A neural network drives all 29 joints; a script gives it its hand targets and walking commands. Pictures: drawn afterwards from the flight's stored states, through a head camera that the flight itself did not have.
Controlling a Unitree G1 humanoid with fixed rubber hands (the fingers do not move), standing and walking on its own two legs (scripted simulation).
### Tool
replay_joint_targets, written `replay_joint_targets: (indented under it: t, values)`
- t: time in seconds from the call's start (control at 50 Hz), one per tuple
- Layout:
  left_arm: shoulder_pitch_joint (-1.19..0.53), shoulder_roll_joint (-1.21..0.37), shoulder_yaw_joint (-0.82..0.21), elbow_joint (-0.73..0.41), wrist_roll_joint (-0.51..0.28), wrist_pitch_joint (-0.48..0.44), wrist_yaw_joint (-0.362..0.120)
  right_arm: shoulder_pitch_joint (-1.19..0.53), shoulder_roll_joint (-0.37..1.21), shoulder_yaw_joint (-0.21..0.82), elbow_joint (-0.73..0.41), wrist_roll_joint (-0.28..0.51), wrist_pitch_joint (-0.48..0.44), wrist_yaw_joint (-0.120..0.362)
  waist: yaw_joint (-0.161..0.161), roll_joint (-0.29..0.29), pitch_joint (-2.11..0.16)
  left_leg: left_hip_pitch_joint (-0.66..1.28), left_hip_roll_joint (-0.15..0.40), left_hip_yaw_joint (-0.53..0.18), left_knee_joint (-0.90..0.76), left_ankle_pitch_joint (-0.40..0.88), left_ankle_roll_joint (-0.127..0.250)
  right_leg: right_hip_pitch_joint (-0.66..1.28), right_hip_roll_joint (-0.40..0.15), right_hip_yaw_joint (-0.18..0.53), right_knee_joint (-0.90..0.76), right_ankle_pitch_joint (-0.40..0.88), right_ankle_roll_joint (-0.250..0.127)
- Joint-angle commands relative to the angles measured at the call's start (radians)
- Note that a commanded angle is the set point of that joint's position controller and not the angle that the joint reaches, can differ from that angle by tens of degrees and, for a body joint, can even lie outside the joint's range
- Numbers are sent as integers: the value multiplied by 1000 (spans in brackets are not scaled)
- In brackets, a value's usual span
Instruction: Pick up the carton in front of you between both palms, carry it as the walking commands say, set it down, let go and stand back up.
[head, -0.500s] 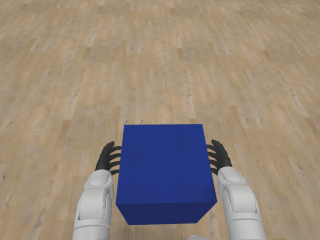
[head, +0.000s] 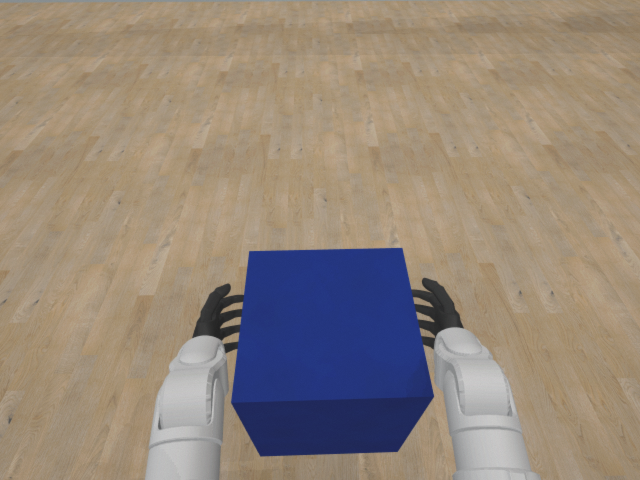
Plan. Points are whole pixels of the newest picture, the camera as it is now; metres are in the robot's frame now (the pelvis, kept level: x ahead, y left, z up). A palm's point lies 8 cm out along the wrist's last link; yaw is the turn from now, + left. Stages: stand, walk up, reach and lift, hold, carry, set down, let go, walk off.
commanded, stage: carry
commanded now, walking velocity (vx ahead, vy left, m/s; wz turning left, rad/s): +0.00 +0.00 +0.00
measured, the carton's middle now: (327, 357) +0.30 +0.00 -0.05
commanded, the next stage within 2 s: hold in 1.36 s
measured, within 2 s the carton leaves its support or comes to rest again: neither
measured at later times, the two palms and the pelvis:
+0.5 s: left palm (198, 369) +0.25 +0.16 +0.04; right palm (448, 362) +0.25 -0.14 +0.04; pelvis -0.03 +0.01 +0.00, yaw +0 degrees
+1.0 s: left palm (189, 395) +0.22 +0.16 +0.04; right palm (452, 386) +0.22 -0.14 +0.04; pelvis -0.06 +0.01 +0.00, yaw +0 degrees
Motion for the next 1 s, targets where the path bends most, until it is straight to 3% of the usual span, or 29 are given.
replay_joint_targets:
  t: [0.0,0.12,0.2,0.34,0.5,0.7,0.98]
  values:
    - [-405,-851,-579,-98,-245,-36,-205,-382,853,567,-84,239,-36,214,-4,6,-323,90,85,-54,12,701,0,204,-102,86,26,720,-11]
    - [-390,-839,-562,-83,-232,-32,-202,-378,838,556,-77,232,-33,213,-5,4,-307,81,93,-58,3,676,8,196,-103,84,23,659,-9]
    - [-389,-840,-547,-64,-222,-30,-203,-385,839,548,-63,229,-31,215,-5,11,-292,76,102,-62,-2,630,18,166,-106,85,28,552,-11]
    - [-439,-856,-551,-63,-229,-33,-209,-432,860,551,-55,234,-34,220,-4,3,-245,25,99,-69,-35,447,28,148,-113,96,-14,432,-10]
    - [-450,-866,-533,-26,-222,-28,-217,-440,874,532,-19,223,-28,226,-2,-2,-221,-4,98,-82,-67,325,36,128,-114,105,-50,331,-8]
    - [-468,-883,-533,-19,-226,-27,-224,-458,892,530,-11,225,-28,232,-2,-4,-216,-34,96,-93,-88,242,44,115,-114,112,-73,268,-7]
    - [-464,-882,-534,-23,-226,-26,-224,-457,893,535,-17,228,-27,232,-2,-5,-227,-55,95,-98,-87,220,50,108,-115,115,-74,256,-4]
